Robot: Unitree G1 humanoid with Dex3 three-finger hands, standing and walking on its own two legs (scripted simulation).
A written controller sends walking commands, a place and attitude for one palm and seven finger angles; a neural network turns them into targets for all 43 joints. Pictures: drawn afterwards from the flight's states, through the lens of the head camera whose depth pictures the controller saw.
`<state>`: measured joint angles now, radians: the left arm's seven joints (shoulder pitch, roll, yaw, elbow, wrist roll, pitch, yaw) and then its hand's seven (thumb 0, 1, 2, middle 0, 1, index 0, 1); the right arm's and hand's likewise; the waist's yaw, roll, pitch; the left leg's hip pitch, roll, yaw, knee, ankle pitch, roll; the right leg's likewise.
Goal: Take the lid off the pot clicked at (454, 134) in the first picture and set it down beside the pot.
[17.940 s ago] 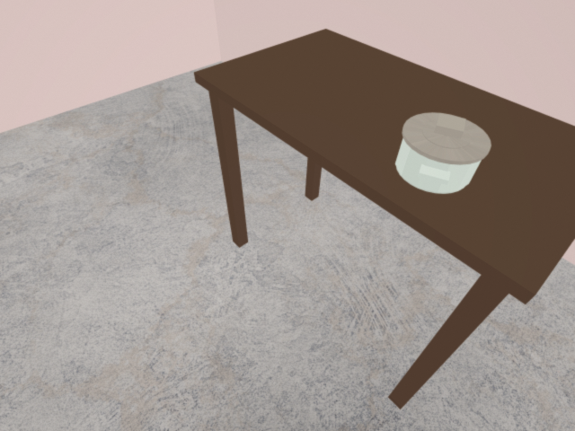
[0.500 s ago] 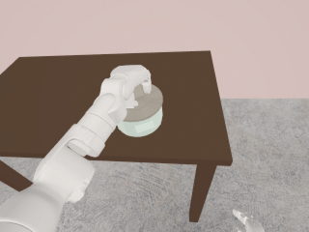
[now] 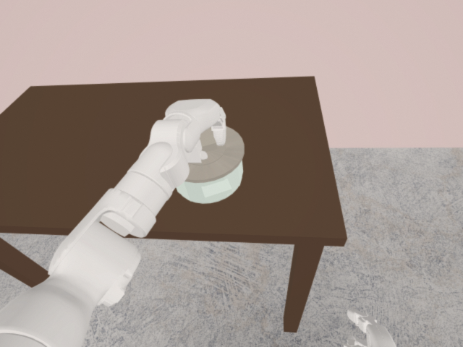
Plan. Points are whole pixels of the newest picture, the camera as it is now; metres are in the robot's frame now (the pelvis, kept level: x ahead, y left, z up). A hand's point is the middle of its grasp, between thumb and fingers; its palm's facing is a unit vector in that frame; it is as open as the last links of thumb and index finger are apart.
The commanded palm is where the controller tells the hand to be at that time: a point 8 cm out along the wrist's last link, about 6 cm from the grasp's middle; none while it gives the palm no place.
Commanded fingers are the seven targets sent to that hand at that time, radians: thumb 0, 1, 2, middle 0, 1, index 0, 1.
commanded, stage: close the fingers and squeeze the knob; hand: left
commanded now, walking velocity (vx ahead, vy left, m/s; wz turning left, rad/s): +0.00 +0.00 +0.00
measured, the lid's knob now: (201, 141) +0.46 +0.06 +0.12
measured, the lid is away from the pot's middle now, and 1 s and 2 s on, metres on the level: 0.00 0.02 0.03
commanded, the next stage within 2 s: lift the lid straight up in 0.20 s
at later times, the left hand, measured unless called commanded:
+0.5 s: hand (195, 142) +0.43 +0.06 +0.15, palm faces -0.29 +0.00 -0.96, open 6.8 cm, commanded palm +0.42 +0.08 +0.22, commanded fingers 0.00 0.55 1.12 -0.78 -0.92 -1.01 -1.04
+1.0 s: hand (195, 117) +0.45 +0.06 +0.19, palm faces -0.23 -0.01 -0.97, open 6.7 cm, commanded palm +0.43 +0.07 +0.26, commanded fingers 0.00 0.55 1.12 -0.78 -0.92 -1.01 -1.04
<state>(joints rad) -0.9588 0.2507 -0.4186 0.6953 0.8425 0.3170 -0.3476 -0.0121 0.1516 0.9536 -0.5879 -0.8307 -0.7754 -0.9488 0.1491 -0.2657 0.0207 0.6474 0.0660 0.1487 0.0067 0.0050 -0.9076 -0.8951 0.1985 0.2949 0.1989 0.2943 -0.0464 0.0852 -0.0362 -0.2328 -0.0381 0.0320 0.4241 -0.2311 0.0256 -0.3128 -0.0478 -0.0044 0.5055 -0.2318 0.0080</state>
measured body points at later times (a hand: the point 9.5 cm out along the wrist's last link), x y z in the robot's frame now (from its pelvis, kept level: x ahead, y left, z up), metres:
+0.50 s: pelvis +0.00 +0.00 +0.00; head +0.00 -0.04 +0.45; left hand +0.44 +0.06 +0.20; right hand +0.14 -0.24 -0.13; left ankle -0.01 +0.11 -0.74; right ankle +0.02 -0.12 -0.74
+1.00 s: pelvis +0.00 +0.00 +0.00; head +0.01 -0.04 +0.45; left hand +0.46 +0.06 +0.24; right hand +0.15 -0.24 -0.13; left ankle -0.01 +0.11 -0.74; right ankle +0.02 -0.12 -0.74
